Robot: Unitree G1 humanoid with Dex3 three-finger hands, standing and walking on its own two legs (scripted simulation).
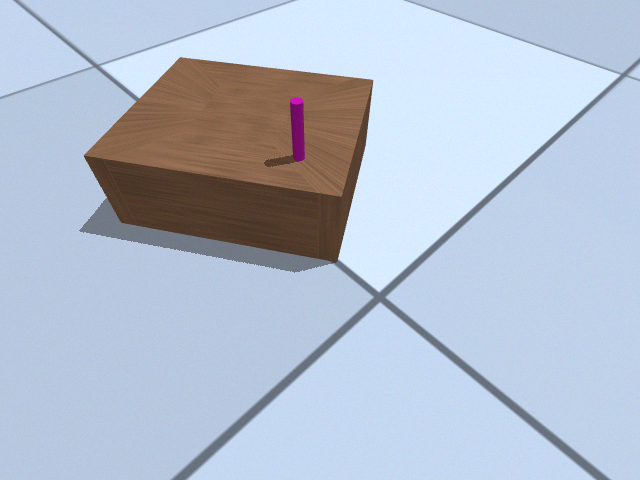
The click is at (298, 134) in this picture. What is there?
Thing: slim round
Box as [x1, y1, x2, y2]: [290, 97, 304, 160]
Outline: 295,97 290,100 293,158 295,160 301,160 304,158 302,99
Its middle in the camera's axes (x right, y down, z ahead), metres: -0.07 -0.37 +1.33
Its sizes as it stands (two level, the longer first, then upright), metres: 0.042 0.042 0.226
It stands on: a support 0.36 m high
